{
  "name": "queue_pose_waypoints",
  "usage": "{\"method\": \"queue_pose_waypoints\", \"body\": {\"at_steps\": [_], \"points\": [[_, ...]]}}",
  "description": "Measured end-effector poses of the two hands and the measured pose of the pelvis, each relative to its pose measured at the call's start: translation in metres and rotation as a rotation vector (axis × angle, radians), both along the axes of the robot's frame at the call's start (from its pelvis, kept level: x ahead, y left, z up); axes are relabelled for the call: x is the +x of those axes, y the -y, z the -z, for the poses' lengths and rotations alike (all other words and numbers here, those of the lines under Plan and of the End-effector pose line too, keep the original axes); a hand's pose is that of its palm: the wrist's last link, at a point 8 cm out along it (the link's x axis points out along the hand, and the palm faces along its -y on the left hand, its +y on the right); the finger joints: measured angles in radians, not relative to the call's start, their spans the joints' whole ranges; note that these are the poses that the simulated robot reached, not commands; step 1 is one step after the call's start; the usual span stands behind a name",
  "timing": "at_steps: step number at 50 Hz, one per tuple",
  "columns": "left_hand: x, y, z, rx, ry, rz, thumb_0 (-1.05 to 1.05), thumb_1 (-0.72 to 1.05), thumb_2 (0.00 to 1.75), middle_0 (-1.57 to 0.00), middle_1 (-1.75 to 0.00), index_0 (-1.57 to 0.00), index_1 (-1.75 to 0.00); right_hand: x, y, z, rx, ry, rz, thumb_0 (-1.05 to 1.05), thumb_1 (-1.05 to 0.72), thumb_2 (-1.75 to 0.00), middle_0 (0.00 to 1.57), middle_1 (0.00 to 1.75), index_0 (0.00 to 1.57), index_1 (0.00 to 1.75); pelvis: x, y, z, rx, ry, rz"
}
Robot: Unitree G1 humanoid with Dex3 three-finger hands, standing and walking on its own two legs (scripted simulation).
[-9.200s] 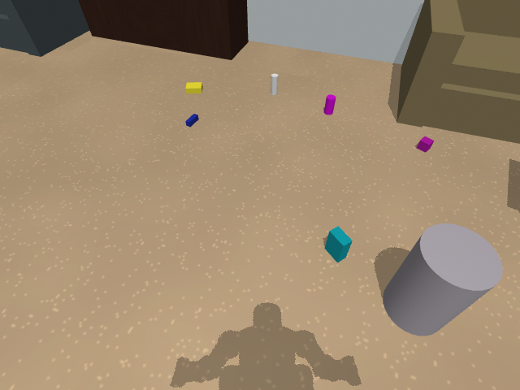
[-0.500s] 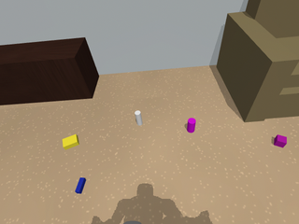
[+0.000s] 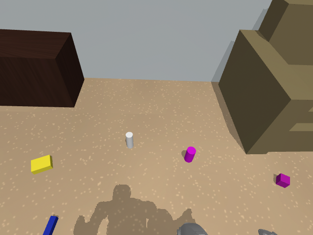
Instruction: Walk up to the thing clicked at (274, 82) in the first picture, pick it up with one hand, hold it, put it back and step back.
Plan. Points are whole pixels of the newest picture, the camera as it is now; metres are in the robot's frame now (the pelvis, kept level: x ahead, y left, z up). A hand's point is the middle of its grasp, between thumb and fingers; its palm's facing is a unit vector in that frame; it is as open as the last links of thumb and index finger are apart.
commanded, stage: walk up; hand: left
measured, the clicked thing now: (129, 140) +0.84 +0.16 -0.70
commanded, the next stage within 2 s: none
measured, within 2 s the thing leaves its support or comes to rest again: neither
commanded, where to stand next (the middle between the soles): +0.50 -0.03 m, yaw -2 degrees
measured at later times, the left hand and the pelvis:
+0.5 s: hand (90, 199) +0.24 +0.19 -0.11, palm faces -0.03 -0.91 -0.41, open 7.3 cm; pelvis +0.19 -0.07 +0.00, yaw -2 degrees
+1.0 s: hand (87, 156) +0.40 +0.25 -0.15, palm faces -0.05 -0.94 -0.34, open 7.3 cm; pelvis +0.36 -0.03 +0.00, yaw +0 degrees
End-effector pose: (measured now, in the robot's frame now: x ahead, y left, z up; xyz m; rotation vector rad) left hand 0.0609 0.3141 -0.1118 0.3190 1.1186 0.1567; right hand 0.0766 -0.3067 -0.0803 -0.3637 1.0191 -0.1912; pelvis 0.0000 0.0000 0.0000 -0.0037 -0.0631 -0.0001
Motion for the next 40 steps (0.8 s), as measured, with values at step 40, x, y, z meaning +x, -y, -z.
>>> {"method": "queue_pose_waypoints", "body": {"at_steps": [40], "points": [[0.241, 0.03, 0.015, 0.033, -0.112, -0.066, 0.01, 0.91, 0.9, -0.21, -0.3, -0.21, -0.3, 0.321, 0.042, 0.017, -0.017, -0.04, -0.071, 0.01, -0.91, -0.9, 0.2, 0.3, 0.2, 0.3, 0.299, 0.035, 0.016, -0.006, -0.022, -0.004]]}}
